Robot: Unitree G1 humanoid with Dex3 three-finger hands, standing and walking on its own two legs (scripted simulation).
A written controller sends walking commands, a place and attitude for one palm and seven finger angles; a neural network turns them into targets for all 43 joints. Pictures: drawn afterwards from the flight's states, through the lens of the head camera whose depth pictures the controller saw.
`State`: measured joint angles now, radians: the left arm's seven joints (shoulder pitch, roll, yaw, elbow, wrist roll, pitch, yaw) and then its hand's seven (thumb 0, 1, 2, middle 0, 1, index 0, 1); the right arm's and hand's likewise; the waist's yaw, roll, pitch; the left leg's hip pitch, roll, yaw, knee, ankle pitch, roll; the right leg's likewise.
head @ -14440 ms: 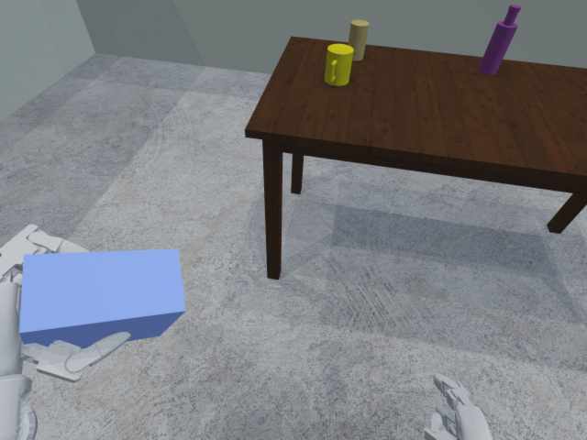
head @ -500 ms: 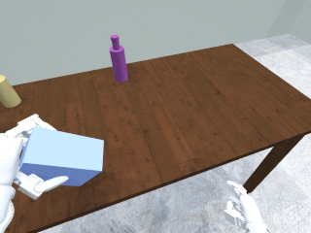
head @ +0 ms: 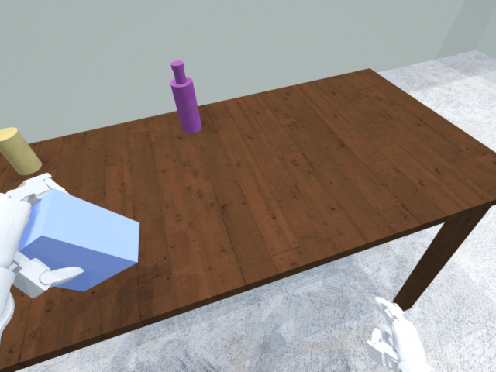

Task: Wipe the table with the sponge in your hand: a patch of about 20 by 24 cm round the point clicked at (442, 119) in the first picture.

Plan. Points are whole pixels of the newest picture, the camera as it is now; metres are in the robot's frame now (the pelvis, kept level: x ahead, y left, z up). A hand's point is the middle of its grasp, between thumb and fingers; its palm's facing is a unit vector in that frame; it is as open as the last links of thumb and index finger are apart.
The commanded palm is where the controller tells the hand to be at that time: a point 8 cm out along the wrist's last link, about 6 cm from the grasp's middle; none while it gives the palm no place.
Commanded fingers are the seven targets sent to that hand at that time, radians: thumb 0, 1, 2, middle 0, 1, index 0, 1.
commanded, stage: turn the palm down, sponge in hand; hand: left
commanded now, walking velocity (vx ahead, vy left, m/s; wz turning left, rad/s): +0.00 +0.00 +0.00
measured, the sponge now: (85, 250) +0.23 +0.27 +0.12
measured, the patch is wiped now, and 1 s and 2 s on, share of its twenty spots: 0.00 0.00 0.00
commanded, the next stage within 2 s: move the sponge above the wiping area in 1.36 s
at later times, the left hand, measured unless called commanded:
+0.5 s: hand (51, 239) +0.22 +0.29 +0.16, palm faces +0.20 -0.26 -0.95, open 10.4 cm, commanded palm +0.19 +0.29 +0.22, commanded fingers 0.00 0.10 1.30 -1.20 -1.60 -1.20 -1.60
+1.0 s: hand (39, 236) +0.23 +0.32 +0.16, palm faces +0.10 -0.07 -0.99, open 10.4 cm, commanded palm +0.19 +0.31 +0.22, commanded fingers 0.00 0.10 1.30 -1.20 -1.60 -1.20 -1.60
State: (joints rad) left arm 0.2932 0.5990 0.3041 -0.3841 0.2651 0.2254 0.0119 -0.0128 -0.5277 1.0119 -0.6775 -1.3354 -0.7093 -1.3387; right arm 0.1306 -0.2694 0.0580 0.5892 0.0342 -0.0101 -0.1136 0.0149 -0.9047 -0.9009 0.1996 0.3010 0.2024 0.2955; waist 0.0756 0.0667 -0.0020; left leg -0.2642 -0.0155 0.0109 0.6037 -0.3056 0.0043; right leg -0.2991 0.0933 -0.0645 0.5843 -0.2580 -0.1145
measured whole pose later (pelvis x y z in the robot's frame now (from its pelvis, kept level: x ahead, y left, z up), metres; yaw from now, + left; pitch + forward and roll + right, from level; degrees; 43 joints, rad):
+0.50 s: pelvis +0.00 +0.01 +0.00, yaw -1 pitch -4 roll +1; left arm 0.22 0.61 0.13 -0.38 0.56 0.40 -0.02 -0.01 -0.53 1.01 -0.68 -1.33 -0.71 -1.34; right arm 0.05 -0.29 0.06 0.59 0.05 0.04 -0.12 0.02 -0.91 -0.90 0.20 0.30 0.20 0.30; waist 0.09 0.10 0.00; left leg -0.22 -0.03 0.03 0.58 -0.30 0.02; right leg -0.27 0.08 -0.05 0.58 -0.26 -0.11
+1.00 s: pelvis -0.01 +0.03 +0.01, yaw -1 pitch -5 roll +1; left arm 0.09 0.57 -0.02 -0.29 0.85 0.47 -0.09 -0.01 -0.53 1.01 -0.68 -1.33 -0.71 -1.34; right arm -0.02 -0.28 0.08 0.65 0.05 0.05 -0.08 0.02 -0.91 -0.90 0.20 0.30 0.20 0.30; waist 0.13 0.11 0.03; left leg -0.13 -0.06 0.04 0.44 -0.22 0.05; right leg -0.19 0.06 -0.03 0.47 -0.20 -0.08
